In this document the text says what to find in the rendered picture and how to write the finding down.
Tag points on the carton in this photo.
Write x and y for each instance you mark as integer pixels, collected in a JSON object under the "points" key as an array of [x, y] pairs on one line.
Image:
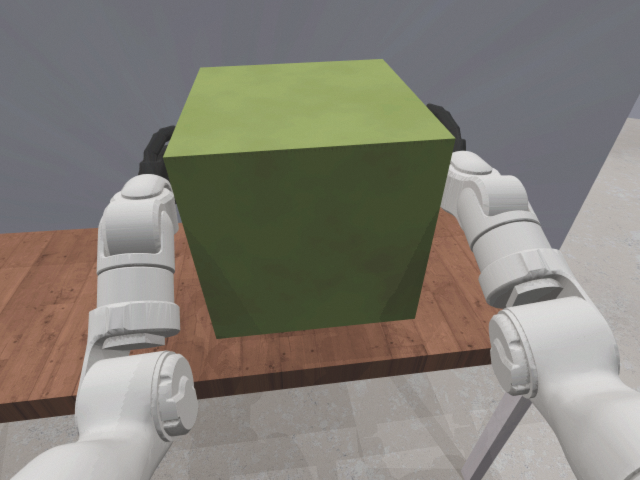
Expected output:
{"points": [[309, 193]]}

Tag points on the right robot hand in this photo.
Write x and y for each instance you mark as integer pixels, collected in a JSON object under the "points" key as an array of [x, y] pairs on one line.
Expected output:
{"points": [[446, 119]]}

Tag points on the robot right upper arm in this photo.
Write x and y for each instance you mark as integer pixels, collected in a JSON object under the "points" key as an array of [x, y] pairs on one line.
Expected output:
{"points": [[559, 355]]}

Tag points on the robot right forearm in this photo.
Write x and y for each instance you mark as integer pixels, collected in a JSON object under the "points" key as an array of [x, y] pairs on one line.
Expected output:
{"points": [[517, 264]]}

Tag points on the left robot hand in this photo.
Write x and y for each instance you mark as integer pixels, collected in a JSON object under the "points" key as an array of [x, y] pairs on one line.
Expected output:
{"points": [[153, 162]]}

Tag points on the table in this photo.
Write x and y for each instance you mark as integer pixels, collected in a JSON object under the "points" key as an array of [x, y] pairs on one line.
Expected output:
{"points": [[48, 286]]}

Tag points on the robot left upper arm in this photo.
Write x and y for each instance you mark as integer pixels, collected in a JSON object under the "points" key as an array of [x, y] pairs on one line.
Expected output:
{"points": [[130, 410]]}

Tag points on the robot left forearm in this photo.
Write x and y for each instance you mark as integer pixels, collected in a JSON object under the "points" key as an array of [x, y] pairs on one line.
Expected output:
{"points": [[135, 269]]}

